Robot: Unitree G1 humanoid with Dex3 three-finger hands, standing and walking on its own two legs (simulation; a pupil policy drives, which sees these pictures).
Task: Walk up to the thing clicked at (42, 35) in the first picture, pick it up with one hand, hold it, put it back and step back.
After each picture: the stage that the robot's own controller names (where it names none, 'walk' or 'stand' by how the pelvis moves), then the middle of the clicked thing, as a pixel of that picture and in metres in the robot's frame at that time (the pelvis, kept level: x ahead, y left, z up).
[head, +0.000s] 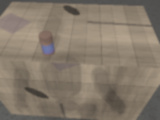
stand; (47, 43) +0.65 +0.19 -0.04
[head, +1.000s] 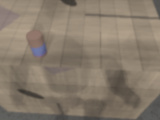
stand; (37, 44) +0.55 +0.23 -0.03
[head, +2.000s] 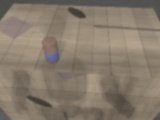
stand; (51, 50) +0.57 +0.16 -0.03
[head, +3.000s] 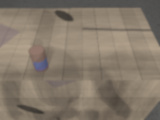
stand; (39, 59) +0.53 +0.21 -0.04
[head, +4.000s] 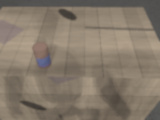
stand; (42, 55) +0.56 +0.20 -0.05
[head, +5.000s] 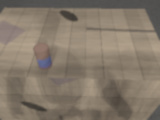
stand; (43, 56) +0.55 +0.20 -0.05
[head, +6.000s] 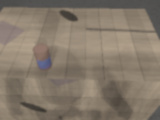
stand; (42, 57) +0.55 +0.20 -0.05
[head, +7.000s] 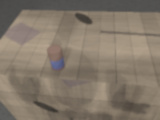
rise first; (56, 58) +0.55 +0.17 -0.04
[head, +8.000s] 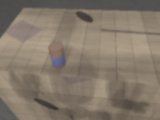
go down; (57, 55) +0.56 +0.16 -0.04
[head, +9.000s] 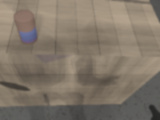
go down; (26, 28) +0.58 +0.16 +0.01
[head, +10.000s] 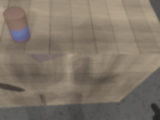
approach; (18, 26) +0.57 +0.17 +0.03
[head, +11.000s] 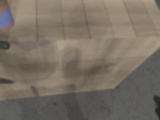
close in; out of the picture +0.58 +0.18 +0.06
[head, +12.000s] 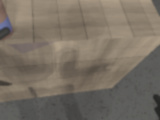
lift; out of the picture +0.54 +0.17 +0.06
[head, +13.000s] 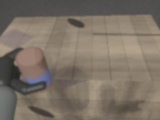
lift; (36, 71) +0.30 +0.14 +0.19
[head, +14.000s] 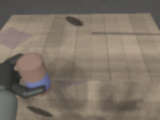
hold; (35, 75) +0.31 +0.14 +0.16
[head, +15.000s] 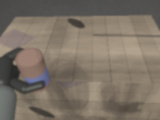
hold; (35, 71) +0.32 +0.14 +0.17
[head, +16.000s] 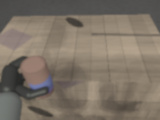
crouch; (38, 78) +0.31 +0.14 +0.14
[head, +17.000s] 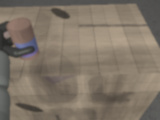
crouch; (24, 40) +0.44 +0.16 +0.17
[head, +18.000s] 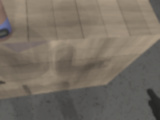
lower; out of the picture +0.53 +0.16 +0.05
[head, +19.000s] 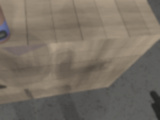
lower; out of the picture +0.53 +0.16 +0.06
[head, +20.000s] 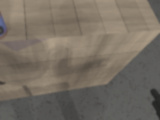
lower; out of the picture +0.54 +0.17 +0.07
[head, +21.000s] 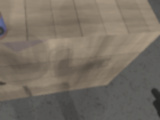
lower; out of the picture +0.54 +0.17 +0.07
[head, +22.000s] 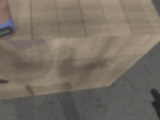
loosen; out of the picture +0.54 +0.16 +0.07
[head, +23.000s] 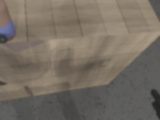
withdraw; out of the picture +0.53 +0.15 +0.06
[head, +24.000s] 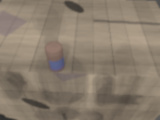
sink last; (55, 57) +0.49 +0.13 +0.01
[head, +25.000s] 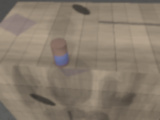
stand; (60, 53) +0.53 +0.13 +0.02
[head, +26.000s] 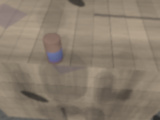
stand; (53, 49) +0.51 +0.13 +0.03
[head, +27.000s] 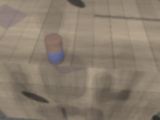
stand; (54, 50) +0.51 +0.13 +0.03
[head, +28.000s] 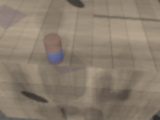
stand; (53, 49) +0.52 +0.13 +0.02
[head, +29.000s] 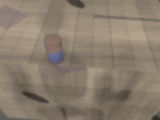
stand; (54, 50) +0.52 +0.13 +0.02
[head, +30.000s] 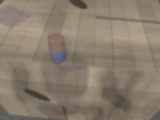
stand; (57, 49) +0.53 +0.13 +0.01
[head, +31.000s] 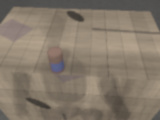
walk; (56, 60) +0.53 +0.14 -0.04
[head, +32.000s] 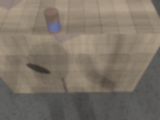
walk; (52, 21) +0.70 +0.17 -0.02
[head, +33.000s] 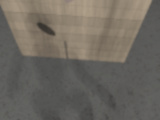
walk; out of the picture +1.07 +0.12 -0.02
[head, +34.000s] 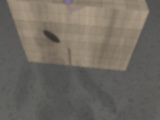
stand; out of the picture +1.12 +0.11 -0.03
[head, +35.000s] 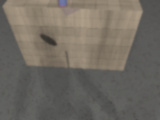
stand; out of the picture +1.12 +0.14 -0.05
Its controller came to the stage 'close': yes
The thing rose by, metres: 0.21
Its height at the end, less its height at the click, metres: +0.00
